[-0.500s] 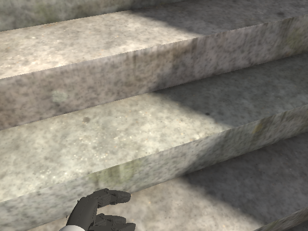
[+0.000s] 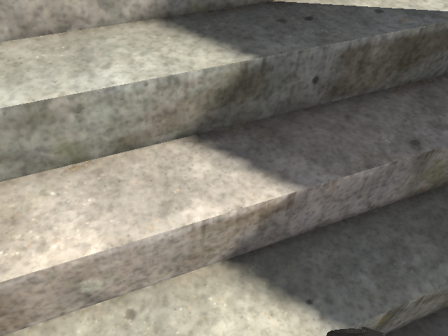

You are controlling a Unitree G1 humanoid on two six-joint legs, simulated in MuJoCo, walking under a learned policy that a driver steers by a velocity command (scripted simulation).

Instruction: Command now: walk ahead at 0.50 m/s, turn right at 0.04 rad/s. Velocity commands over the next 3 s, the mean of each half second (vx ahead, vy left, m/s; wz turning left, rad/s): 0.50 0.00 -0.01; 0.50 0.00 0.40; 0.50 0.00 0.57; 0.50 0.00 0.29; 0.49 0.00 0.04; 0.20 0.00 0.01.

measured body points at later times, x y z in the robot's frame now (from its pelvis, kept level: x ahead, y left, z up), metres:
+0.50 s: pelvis +0.27 -0.01 +0.15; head +0.32 +0.00 +0.60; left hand +0.57 +0.10 +0.10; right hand +0.12 -0.19 +0.03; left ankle +0.08 +0.09 -0.58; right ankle +0.46 -0.12 -0.36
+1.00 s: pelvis +0.57 -0.03 +0.36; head +0.57 -0.03 +0.81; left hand +0.48 +0.14 +0.20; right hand +0.85 -0.13 +0.28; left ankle +0.66 +0.11 -0.18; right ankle +0.47 -0.12 -0.39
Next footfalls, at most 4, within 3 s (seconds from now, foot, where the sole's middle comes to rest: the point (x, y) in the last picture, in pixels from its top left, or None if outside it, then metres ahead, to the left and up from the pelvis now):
0.54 right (284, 300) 0.51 -0.12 -0.44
1.00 left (183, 185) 0.68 0.11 -0.25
1.44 right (246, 34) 1.03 -0.02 -0.06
2.04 left None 1.15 0.35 0.13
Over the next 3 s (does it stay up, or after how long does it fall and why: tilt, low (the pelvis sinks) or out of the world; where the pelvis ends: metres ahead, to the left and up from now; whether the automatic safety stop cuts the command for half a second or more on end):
stays up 1.40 0.36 1.09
